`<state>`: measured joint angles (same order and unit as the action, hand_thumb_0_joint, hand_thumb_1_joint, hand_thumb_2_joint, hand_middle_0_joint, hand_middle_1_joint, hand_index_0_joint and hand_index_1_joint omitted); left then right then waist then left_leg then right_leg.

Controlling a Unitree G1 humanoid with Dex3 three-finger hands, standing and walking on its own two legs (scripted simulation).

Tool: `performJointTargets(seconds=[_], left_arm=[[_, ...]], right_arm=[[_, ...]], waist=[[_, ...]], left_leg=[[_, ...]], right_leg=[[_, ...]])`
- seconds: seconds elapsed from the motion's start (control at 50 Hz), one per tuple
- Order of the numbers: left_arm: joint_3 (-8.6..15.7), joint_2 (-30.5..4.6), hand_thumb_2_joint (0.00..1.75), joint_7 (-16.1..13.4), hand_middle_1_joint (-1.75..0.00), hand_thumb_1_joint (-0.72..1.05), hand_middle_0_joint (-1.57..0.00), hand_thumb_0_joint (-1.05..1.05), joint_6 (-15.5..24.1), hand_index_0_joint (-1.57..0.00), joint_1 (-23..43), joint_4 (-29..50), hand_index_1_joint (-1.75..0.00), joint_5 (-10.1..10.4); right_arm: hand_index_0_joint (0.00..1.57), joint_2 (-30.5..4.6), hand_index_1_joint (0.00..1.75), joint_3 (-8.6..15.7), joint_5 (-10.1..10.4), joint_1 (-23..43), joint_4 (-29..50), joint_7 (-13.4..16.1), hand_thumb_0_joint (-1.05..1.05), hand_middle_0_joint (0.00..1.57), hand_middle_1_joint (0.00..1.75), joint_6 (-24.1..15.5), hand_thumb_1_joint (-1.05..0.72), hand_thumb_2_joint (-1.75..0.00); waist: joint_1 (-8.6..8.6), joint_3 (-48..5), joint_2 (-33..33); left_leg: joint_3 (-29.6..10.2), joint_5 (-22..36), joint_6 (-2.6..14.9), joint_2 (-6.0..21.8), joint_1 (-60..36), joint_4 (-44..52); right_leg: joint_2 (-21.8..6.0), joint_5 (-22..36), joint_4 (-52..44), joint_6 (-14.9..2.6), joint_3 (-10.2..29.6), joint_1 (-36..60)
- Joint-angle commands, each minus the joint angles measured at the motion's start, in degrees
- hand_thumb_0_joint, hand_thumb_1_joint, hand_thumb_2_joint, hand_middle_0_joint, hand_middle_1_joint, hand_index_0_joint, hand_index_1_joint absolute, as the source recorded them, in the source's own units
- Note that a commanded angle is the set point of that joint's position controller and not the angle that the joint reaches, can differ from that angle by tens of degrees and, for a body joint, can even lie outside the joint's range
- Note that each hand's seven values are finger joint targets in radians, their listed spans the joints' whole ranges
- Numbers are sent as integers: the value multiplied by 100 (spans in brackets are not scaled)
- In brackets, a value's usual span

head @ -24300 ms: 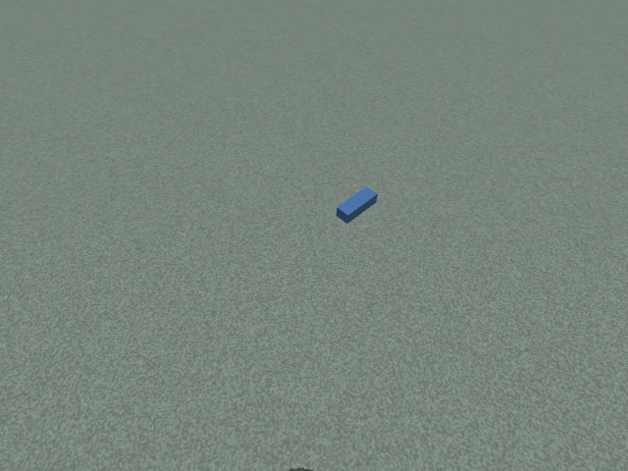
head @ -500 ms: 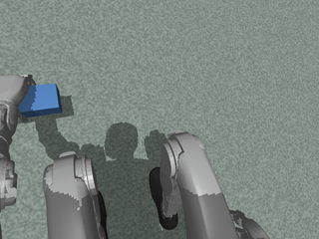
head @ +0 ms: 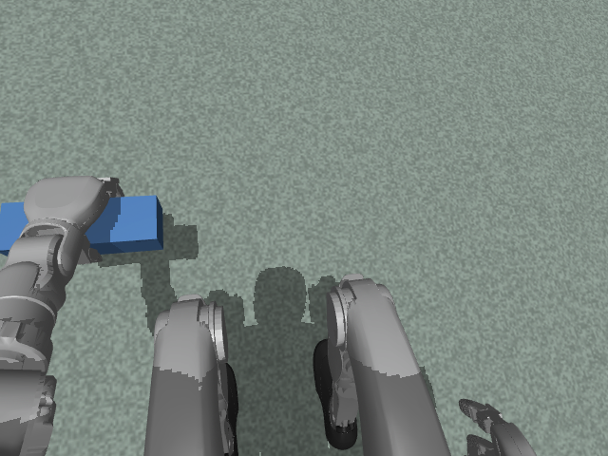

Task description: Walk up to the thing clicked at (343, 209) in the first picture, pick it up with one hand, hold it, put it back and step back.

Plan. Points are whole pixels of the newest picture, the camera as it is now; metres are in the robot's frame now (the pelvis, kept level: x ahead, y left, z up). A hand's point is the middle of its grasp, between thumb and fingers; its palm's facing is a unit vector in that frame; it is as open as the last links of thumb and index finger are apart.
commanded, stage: lift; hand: left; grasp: from above
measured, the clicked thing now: (87, 227) +0.43 +0.27 -0.16
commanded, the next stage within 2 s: hold in 1.12 s
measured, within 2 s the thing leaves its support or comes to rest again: neither
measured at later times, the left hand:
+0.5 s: hand out of the picture +0.36 +0.25 +0.08, palm faces -0.46 -0.08 -0.88, open 9.8 cm
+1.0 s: hand out of the picture +0.37 +0.24 +0.20, palm faces -0.46 -0.08 -0.88, open 9.8 cm
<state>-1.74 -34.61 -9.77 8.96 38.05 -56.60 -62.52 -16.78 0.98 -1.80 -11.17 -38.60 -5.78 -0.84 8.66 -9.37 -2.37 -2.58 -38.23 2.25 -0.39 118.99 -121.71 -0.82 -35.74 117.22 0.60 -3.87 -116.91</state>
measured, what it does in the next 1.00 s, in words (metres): rises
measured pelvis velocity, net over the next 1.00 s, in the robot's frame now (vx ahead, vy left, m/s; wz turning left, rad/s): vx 0.06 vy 0.00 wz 0.03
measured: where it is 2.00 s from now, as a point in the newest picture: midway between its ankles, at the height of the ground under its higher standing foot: (280, 425)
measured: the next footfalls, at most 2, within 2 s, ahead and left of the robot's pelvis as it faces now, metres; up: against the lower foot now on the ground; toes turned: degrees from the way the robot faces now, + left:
none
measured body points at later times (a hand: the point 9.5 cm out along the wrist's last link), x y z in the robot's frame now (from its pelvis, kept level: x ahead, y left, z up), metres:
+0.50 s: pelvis +0.02 +0.00 +0.18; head +0.13 +0.02 +0.61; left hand +0.38 +0.25 +0.13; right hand +0.13 -0.26 +0.06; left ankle +0.08 +0.11 -0.38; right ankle +0.10 -0.12 -0.38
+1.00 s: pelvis +0.06 +0.00 +0.29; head +0.12 +0.01 +0.74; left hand +0.39 +0.24 +0.25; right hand +0.15 -0.26 +0.17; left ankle +0.08 +0.11 -0.38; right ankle +0.10 -0.12 -0.38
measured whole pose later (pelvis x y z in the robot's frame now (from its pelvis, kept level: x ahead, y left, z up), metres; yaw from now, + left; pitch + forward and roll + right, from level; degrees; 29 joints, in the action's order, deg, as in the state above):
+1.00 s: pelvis +0.06 +0.00 +0.29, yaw +2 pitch +13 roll -1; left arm -10.4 -22.8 -8.9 0.8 18.2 -48.2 -57.9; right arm -14.3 1.7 2.1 -15.4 -42.4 2.6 -0.1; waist 3.9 -6.3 -1.4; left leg 1.0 -25.3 1.4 0.5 44.8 -56.8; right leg 0.8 -22.6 54.4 0.6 0.3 -45.0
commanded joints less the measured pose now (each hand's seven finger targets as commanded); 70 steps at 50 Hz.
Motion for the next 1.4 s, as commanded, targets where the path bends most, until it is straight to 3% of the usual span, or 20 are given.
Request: performJointTargets(seconds=[0.0, 0.14, 0.18, 0.22, 0.3, 0.34, 0.36, 0.42, 0.44, 0.46, 0.52, 0.54, 0.58, 0.66, 0.84, 0.94, 1.06, 1.14, 1.24, 1.38], left_arm=[[379, -1338, 83, -237, -75, 61, -95, 0, -97, -97, 1584, 1719, -73, 234], [386, -1247, 88, -218, -75, 61, -96, 0, -386, -97, 1182, 2253, -75, 336], [271, -1039, 87, -210, -77, 59, -94, 0, -474, -95, 1034, 2289, -76, 372], [287, -1065, 86, -197, -78, 58, -93, 0, -528, -94, 894, 2363, -77, 376], [125, -766, 85, -111, -76, 60, -95, 0, -654, -96, 425, 2482, -75, 453], [-12, -592, 85, -72, -76, 58, -94, 0, -693, -95, 329, 2536, -75, 494], [134, -768, 86, -78, -74, 57, -94, 0, -702, -94, 234, 2536, -74, 508], [-117, -461, 88, -58, -73, 58, -96, 0, -715, -96, 173, 2396, -74, 502], [1, -555, 87, -74, -71, 56, -95, 0, -709, -94, 107, 2330, -72, 519], [-121, -424, 85, -73, -72, 57, -95, 0, -718, -95, 41, 2193, -72, 513], [-147, -389, 86, -72, -72, 53, -92, 0, -677, -92, -30, 2084, -73, 521], [-288, -229, 83, -67, -70, 54, -94, 0, -660, -93, -2, 2096, -71, 498], [-190, -296, 82, -111, -72, 51, -90, 0, -661, -90, -137, 1967, -72, 470], [-283, -220, 86, -173, -75, 48, -88, 0, -658, -88, 50, 1986, -76, 392], [-339, -93, 90, -258, -73, 50, -91, 0, -814, -90, -153, 1923, -74, 437], [-358, -56, 83, -200, -69, 48, -89, 0, -848, -88, -231, 1978, -70, 458], [-380, -43, 87, -135, -70, 50, -92, 0, -844, -91, -150, 2091, -71, 489], [-440, 25, 91, -67, -71, 51, -93, 0, -782, -92, -163, 2081, -73, 525], [-362, -91, 90, -65, -74, 54, -92, 0, -777, -92, -165, 2162, -75, 480], [-450, -56, 87, 133, -75, 54, -91, 0, -732, -92, -229, 2260, -74, 427]], right_arm=[[20, -1161, 30, 500, 107, -907, 371, 192, 0, 20, 30, -55, -91, -90], [20, -1074, 30, 521, 234, -758, 414, 406, 0, 20, 30, 0, -91, -90], [20, -982, 30, 503, 263, -691, 402, 478, 0, 20, 30, 9, -91, -90], [20, -925, 30, 481, 297, -646, 429, 549, 0, 20, 30, 19, -91, -90], [20, -837, 30, 448, 366, -547, 425, 679, 0, 20, 30, 15, -90, -90], [20, -786, 30, 428, 400, -519, 401, 736, 0, 20, 30, 7, -90, -90], [20, -787, 30, 416, 422, -484, 393, 772, 0, 20, 30, 2, -90, -90], [20, -681, 30, 364, 450, -450, 316, 868, 0, 20, 30, -35, -90, -90], [20, -699, 30, 369, 464, -410, 285, 896, 0, 20, 30, -60, -90, -90], [20, -653, 30, 355, 475, -436, 262, 918, 0, 20, 30, -75, -90, -90], [20, -624, 30, 341, 475, -428, 202, 957, 0, 20, 30, -143, -90, -90], [20, -597, 30, 334, 479, -420, 195, 961, 0, 20, 30, -154, -90, -90], [20, -633, 30, 361, 473, -464, 158, 970, 0, 20, 30, -186, -90, -90], [20, -626, 30, 351, 427, -520, 86, 964, 0, 20, 30, -213, -90, -90], [20, -625, 30, 368, 402, -576, 127, 904, 0, 20, 30, -147, -90, -90], [20, -617, 30, 382, 404, -579, 164, 909, 0, 20, 30, -109, -90, -90], [20, -629, 30, 410, 407, -593, 184, 905, 0, 20, 30, -48, -90, -90], [20, -621, 30, 410, 426, -561, 212, 892, 0, 20, 30, -5, -90, -90], [20, -623, 30, 423, 438, -476, 240, 898, 0, 20, 30, 39, -90, -90], [20, -661, 30, 456, 464, -433, 253, 892, 0, 20, 30, 67, -90, -90]], waist=[[-60, -3950, -1151], [-154, -3897, -1076], [-109, -3641, -904], [-177, -3609, -782], [-240, -3342, -642], [-227, -3113, -621], [-290, -2991, -596], [-238, -2493, -476], [-289, -2408, -368], [-240, -2230, -301], [-293, -2000, -281], [-297, -1939, -292], [-398, -1972, -284], [-408, -1880, -375], [-496, -1584, -204], [-529, -1479, -136], [-533, -1433, -145], [-504, -1213, -37], [-552, -1160, -107], [-579, -1156, -45]], left_leg=[[-118, 644, -61, -67, -3529, 2213], [-191, 939, -94, -52, -4549, 3024], [-159, 869, -82, -39, -4682, 3262], [-55, 812, -62, -66, -4798, 3505], [-47, 888, -65, -47, -5374, 4102], [-33, 924, -81, -39, -5608, 4386], [-83, 800, -88, -30, -5695, 4602], [-64, 678, -93, -22, -5997, 5018], [-97, 636, -89, 1, -6085, 5161], [-52, 697, -84, -17, -6145, 5260], [0, 761, -87, -23, -6446, 5605], [34, 875, -92, -37, -6589, 5702], [-6, 1112, -123, -11, -6936, 5947], [32, 1527, -143, -3, -7457, 6333], [100, 2160, -175, -3, -8416, 7163], [132, 2582, -183, -14, -8867, 7497], [158, 3051, -184, -12, -9366, 7830], [190, 2983, -170, -46, -9491, 8042], [229, 3201, -171, -77, -9693, 8226], [211, 3633, -191, -62, -10083, 8468]], right_leg=[[217, 841, -1646, -290, -83, 2396], [204, 984, -2388, -249, -14, 3129], [212, 952, -2694, -226, 7, 3369], [244, 897, -3021, -224, 64, 3805], [258, 931, -3633, -207, 94, 4416], [268, 957, -3920, -203, 128, 4677], [281, 869, -4046, -197, 130, 4851], [320, 744, -4529, -199, 188, 5152], [318, 713, -4657, -196, 203, 5313], [326, 731, -4841, -193, 234, 5432], [317, 743, -5272, -185, 317, 5839], [331, 814, -5401, -202, 332, 5944], [339, 1002, -5573, -216, 321, 6210], [358, 1388, -5922, -223, 306, 6660], [345, 1924, -6828, -205, 339, 7646], [322, 2299, -7193, -202, 373, 8130], [297, 2686, -7587, -190, 392, 8556], [275, 2672, -7825, -170, 406, 8772], [268, 2901, -8036, -160, 444, 9077], [301, 3195, -8197, -174, 419, 9310]])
